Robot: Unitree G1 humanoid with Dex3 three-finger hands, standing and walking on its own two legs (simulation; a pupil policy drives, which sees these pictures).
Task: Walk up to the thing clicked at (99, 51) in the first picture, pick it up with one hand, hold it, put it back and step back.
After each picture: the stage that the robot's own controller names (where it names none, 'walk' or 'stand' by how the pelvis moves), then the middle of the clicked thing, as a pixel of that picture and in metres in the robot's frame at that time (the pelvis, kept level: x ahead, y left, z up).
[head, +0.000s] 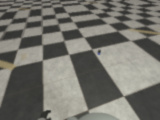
stand; (99, 52) +1.48 -0.20 -0.72
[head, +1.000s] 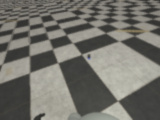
walk; (89, 56) +1.36 +0.12 -0.70
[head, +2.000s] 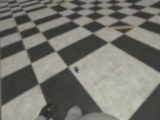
walk; (76, 69) +0.86 +0.29 -0.71
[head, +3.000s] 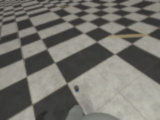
walk; (76, 89) +0.53 +0.25 -0.71
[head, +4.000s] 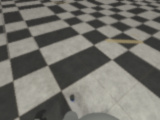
stand; (72, 98) +0.39 +0.18 -0.70
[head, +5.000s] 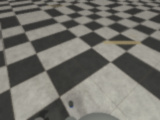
stand; (71, 104) +0.33 +0.20 -0.72
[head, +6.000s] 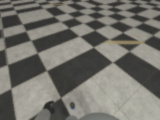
stand; (72, 105) +0.30 +0.18 -0.71
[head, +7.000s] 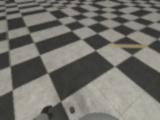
stand; (72, 110) +0.27 +0.19 -0.72
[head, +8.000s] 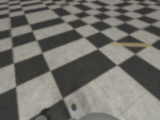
stand; (74, 107) +0.28 +0.18 -0.72
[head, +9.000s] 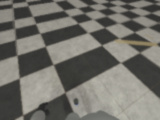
stand; (76, 101) +0.32 +0.12 -0.71
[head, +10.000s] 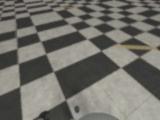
stand; (76, 109) +0.28 +0.14 -0.72
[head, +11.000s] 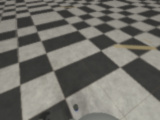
stand; (75, 107) +0.30 +0.15 -0.73
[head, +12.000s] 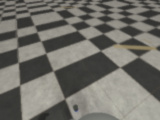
stand; (75, 108) +0.30 +0.15 -0.73
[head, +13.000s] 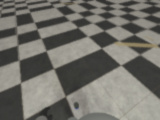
go down; (76, 105) +0.30 +0.14 -0.72
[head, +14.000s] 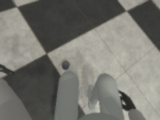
go down; (65, 65) +0.40 +0.16 -0.31
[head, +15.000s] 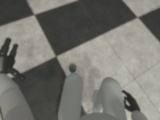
close in; (72, 68) +0.39 +0.15 -0.31
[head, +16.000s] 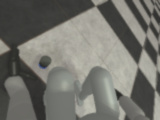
close in; (44, 62) +0.40 +0.19 -0.22
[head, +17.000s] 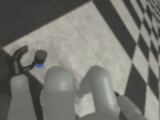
close; (40, 59) +0.41 +0.21 -0.22
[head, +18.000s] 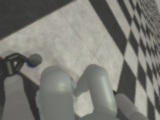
lift; (33, 61) +0.38 +0.21 -0.22
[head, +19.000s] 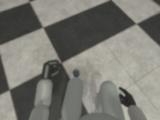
lift; (76, 73) +0.39 +0.14 -0.39
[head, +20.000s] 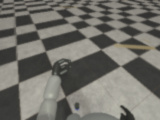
go down; (77, 106) +0.33 +0.11 -0.68
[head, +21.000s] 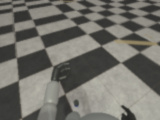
hold; (76, 103) +0.32 +0.13 -0.68
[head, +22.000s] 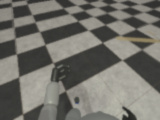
stand; (76, 100) +0.32 +0.12 -0.67
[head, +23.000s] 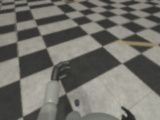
stand; (77, 103) +0.33 +0.12 -0.68
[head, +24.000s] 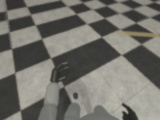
stand; (75, 96) +0.33 +0.12 -0.64
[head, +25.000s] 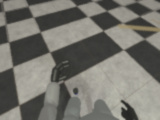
stand; (75, 91) +0.34 +0.12 -0.60
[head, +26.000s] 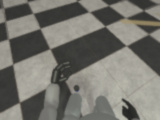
stand; (76, 88) +0.35 +0.12 -0.56
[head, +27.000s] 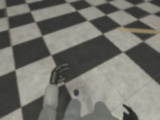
stand; (76, 92) +0.35 +0.12 -0.61
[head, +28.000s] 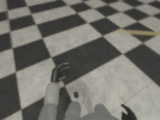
stand; (76, 95) +0.34 +0.12 -0.63
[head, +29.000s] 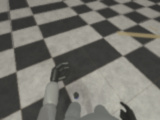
stand; (76, 95) +0.34 +0.12 -0.63
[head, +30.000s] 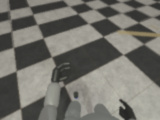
stand; (76, 95) +0.34 +0.13 -0.62
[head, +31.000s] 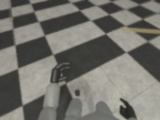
stand; (77, 93) +0.35 +0.12 -0.60
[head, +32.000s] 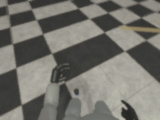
stand; (76, 92) +0.34 +0.13 -0.60
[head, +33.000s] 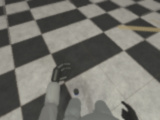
stand; (76, 92) +0.34 +0.12 -0.60
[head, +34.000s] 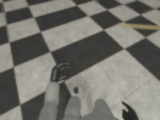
close; (76, 90) +0.35 +0.12 -0.59
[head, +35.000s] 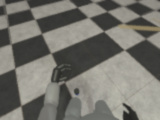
close; (76, 91) +0.34 +0.12 -0.60
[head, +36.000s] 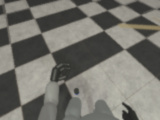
close; (76, 91) +0.34 +0.12 -0.60
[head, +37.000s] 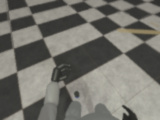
close; (76, 94) +0.34 +0.12 -0.62
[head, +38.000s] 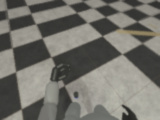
stand; (76, 95) +0.33 +0.12 -0.64
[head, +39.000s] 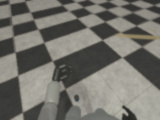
close; (76, 98) +0.33 +0.13 -0.65
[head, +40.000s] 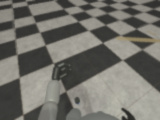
close; (77, 100) +0.32 +0.12 -0.66
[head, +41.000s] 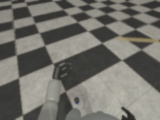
close; (76, 100) +0.33 +0.13 -0.66
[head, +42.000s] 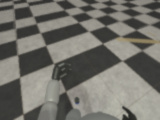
close; (77, 100) +0.33 +0.13 -0.67
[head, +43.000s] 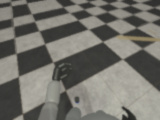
stand; (77, 100) +0.32 +0.12 -0.66
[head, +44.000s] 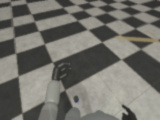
close; (76, 99) +0.33 +0.13 -0.67
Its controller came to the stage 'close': yes
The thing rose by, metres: 0.01
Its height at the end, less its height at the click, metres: +0.00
